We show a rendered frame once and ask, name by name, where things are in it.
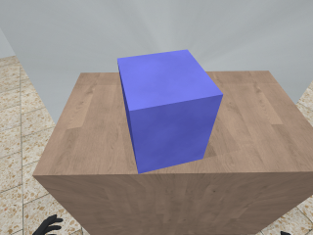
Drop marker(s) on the left robot hand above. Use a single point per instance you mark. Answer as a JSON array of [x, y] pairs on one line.
[[45, 228]]

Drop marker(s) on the pedestal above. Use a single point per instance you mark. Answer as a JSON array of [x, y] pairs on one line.
[[257, 165]]

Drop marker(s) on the carton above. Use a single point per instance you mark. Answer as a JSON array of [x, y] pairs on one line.
[[171, 105]]

